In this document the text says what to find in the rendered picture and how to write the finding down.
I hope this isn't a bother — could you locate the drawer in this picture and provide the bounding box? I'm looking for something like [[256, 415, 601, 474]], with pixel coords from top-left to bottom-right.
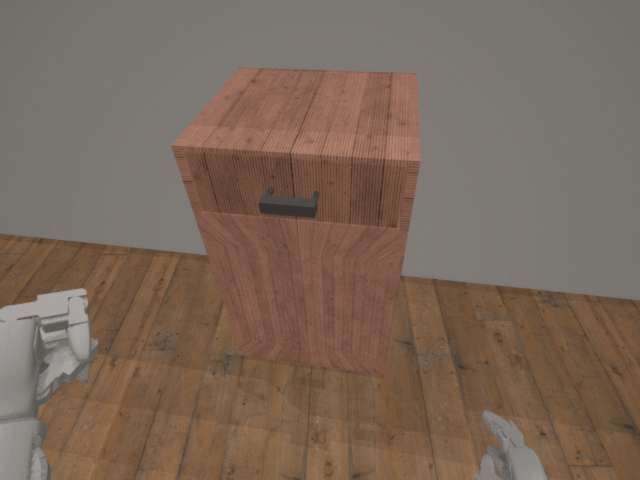
[[184, 151, 406, 228]]

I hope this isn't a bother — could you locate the right robot hand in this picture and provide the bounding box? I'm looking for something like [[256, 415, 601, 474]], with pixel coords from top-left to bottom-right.
[[474, 410, 548, 480]]

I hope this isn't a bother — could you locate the left robot hand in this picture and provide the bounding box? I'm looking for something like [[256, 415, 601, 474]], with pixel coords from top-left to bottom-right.
[[0, 288, 98, 420]]

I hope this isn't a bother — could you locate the left robot forearm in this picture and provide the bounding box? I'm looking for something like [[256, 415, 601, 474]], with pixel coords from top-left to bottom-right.
[[0, 417, 51, 480]]

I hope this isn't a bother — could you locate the cabinet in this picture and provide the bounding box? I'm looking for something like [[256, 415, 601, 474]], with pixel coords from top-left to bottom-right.
[[171, 68, 420, 375]]

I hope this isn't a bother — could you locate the handle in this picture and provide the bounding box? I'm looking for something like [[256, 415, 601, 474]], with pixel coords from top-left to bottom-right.
[[259, 188, 319, 218]]

